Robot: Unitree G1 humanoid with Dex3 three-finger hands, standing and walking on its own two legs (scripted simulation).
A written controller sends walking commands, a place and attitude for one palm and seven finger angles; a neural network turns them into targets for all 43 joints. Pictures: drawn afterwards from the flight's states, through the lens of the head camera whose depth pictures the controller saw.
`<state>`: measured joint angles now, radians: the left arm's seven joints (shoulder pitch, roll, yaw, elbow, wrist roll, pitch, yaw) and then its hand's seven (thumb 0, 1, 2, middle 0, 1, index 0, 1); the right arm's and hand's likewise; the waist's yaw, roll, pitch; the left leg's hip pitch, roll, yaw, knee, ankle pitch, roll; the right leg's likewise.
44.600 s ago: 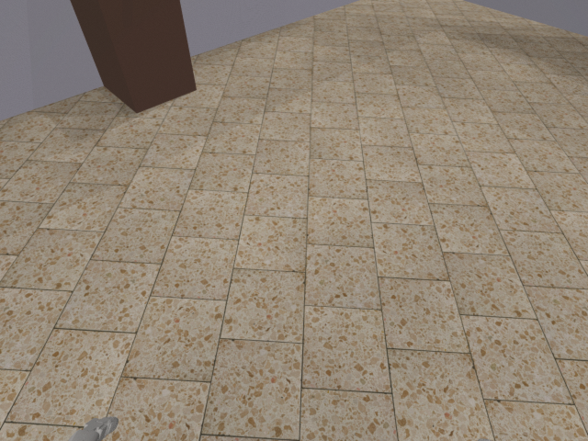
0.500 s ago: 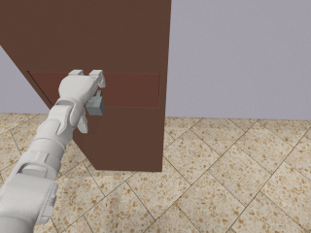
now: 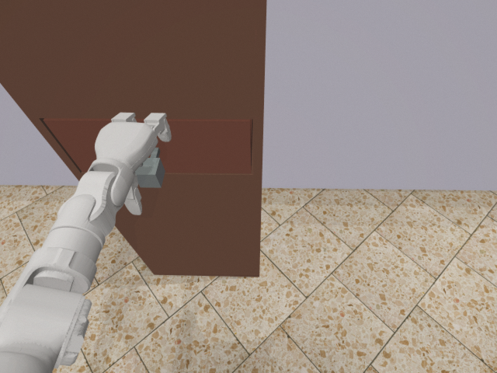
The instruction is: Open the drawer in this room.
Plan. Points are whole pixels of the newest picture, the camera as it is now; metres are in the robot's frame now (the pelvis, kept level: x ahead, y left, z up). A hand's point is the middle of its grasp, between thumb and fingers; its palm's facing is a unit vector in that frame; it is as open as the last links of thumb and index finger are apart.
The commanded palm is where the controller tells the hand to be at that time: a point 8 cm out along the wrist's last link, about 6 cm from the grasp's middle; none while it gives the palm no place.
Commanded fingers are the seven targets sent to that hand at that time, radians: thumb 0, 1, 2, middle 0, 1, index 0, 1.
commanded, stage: move the hooked fingers above the handle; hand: left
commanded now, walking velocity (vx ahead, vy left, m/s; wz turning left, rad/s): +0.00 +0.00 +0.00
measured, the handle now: (152, 164) +0.49 +0.21 +0.01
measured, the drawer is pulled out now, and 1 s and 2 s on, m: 0.00 0.00 0.00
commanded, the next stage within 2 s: none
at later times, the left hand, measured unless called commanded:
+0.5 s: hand (151, 166) +0.43 +0.18 +0.08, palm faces +0.02 -0.06 -1.00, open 13.8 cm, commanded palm +0.42 +0.22 +0.14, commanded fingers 0.00 -0.50 0.30 -0.30 -1.20 -0.30 -1.20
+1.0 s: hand (140, 166) +0.43 +0.20 +0.08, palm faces +0.01 -0.04 -1.00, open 13.8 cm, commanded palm +0.42 +0.22 +0.14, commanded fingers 0.00 -0.50 0.30 -0.30 -1.20 -0.30 -1.20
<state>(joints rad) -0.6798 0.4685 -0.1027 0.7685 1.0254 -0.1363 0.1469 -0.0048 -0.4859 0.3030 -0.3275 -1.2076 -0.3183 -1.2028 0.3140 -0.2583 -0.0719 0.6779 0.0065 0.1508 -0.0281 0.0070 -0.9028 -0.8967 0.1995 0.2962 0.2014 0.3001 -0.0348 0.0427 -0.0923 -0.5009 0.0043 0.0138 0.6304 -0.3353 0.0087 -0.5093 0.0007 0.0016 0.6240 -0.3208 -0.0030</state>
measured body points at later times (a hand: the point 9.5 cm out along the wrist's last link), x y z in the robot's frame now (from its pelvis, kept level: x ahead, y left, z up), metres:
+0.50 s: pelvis -0.01 +0.00 +0.00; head +0.05 -0.01 +0.45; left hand +0.43 +0.18 +0.13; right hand +0.09 -0.27 -0.13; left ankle -0.02 +0.11 -0.72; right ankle -0.02 -0.12 -0.72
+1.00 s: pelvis -0.01 +0.00 +0.00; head +0.05 -0.02 +0.45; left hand +0.43 +0.20 +0.13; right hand +0.06 -0.29 -0.13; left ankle -0.02 +0.11 -0.72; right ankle -0.02 -0.12 -0.72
